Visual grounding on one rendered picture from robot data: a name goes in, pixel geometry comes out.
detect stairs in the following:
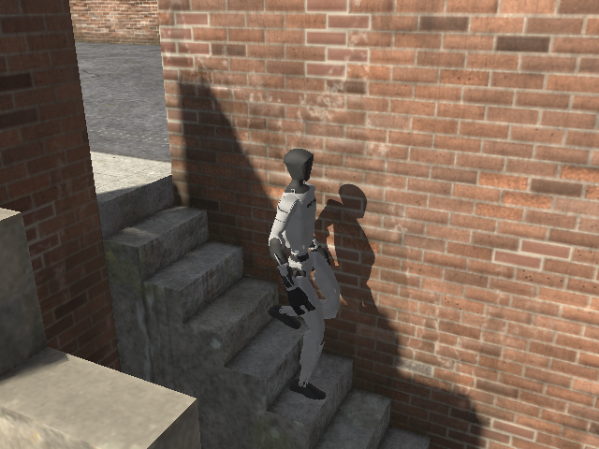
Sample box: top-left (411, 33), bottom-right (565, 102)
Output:
top-left (97, 175), bottom-right (430, 449)

